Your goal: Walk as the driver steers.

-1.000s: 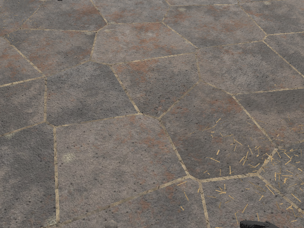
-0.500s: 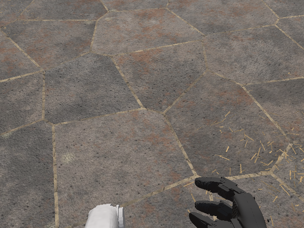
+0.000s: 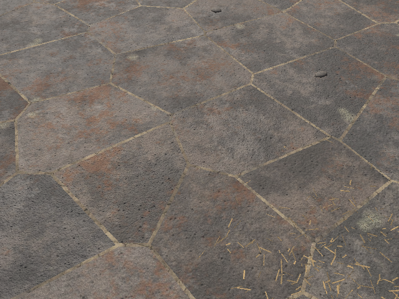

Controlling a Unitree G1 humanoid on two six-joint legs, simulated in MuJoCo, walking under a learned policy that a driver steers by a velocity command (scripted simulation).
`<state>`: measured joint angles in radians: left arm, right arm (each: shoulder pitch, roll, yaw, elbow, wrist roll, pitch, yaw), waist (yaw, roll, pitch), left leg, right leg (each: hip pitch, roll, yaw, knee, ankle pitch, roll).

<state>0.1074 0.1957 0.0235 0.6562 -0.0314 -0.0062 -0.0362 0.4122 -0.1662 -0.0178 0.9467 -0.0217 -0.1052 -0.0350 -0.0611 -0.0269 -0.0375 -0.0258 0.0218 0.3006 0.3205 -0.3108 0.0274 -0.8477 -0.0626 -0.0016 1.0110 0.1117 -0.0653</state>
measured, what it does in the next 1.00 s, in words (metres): walks ahead, turning right: right foot, then left foot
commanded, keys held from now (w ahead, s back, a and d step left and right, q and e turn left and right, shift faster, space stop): w+e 0.76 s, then w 0.24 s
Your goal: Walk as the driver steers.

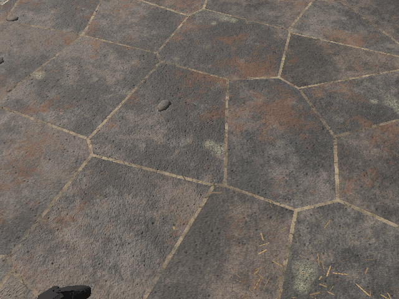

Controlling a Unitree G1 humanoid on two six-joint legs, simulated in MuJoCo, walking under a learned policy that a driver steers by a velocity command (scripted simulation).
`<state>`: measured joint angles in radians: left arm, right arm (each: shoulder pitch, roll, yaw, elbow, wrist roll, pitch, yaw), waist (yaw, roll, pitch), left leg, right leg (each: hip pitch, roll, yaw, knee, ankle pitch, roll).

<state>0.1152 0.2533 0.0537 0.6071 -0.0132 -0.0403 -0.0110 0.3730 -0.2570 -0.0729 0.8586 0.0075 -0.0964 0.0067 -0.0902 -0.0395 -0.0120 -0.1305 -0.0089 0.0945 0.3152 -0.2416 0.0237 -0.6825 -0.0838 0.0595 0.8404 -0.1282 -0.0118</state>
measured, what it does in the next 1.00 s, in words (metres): walks ahead: right foot, then left foot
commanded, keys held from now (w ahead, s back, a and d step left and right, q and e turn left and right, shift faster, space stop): w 1.00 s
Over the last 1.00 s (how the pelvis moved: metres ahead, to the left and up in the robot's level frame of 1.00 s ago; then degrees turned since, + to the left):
0.57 -0.09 0.00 -32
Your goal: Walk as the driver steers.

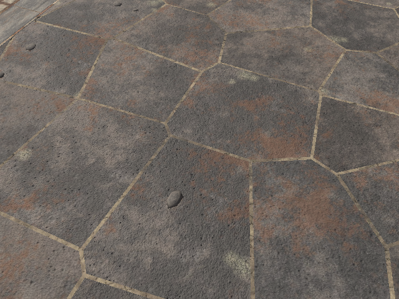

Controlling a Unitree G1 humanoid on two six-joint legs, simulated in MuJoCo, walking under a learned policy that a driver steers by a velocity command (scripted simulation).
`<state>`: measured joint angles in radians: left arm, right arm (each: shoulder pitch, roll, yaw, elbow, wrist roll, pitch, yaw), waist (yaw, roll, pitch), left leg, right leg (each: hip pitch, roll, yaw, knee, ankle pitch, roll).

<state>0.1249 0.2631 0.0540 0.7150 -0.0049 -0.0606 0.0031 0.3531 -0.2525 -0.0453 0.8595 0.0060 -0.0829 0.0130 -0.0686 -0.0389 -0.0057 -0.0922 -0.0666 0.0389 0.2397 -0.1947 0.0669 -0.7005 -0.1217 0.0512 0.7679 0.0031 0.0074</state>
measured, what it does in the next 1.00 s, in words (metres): walks ahead, turning left: right foot, then left foot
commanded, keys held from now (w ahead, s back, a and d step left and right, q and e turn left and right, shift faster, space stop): w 0.28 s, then w+q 0.46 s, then q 0.26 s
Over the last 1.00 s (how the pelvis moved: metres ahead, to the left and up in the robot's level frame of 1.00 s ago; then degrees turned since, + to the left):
0.52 0.02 0.00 -1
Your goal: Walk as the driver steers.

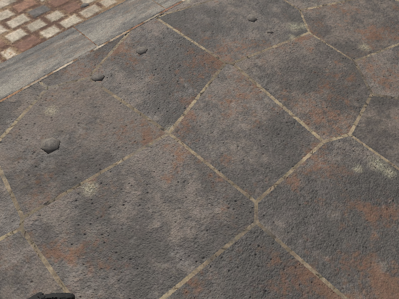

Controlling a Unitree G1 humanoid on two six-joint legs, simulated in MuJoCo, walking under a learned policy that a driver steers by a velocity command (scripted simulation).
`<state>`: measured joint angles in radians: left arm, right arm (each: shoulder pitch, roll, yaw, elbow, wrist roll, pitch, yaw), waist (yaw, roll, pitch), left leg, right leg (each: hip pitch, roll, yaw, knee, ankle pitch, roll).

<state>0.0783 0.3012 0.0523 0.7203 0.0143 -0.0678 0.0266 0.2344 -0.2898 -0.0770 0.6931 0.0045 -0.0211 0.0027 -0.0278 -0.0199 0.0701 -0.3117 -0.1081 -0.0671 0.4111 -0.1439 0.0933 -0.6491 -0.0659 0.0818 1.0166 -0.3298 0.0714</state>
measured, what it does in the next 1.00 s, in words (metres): walks ahead, turning left: right foot, then left foot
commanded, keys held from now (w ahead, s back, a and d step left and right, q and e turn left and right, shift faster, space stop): q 0.62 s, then w+q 0.12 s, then w+e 0.26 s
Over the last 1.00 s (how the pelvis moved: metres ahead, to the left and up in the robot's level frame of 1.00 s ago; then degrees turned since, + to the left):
0.51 0.02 -0.01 21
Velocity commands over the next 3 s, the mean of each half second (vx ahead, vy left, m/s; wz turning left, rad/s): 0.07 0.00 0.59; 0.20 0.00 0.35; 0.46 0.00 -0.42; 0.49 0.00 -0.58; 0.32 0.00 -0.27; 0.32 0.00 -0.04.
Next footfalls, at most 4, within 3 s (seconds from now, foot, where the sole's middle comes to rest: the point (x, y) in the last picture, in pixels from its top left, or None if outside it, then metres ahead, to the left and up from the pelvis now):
0.22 right None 0.22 -0.13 -0.78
0.62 left None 0.09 0.10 -0.78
1.18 right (208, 298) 0.41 -0.03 -0.78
1.68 left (136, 215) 0.70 0.22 -0.78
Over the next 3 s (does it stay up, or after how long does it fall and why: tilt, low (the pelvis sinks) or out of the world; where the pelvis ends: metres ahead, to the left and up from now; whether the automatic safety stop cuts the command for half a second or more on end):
stays up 1.07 -0.05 0.00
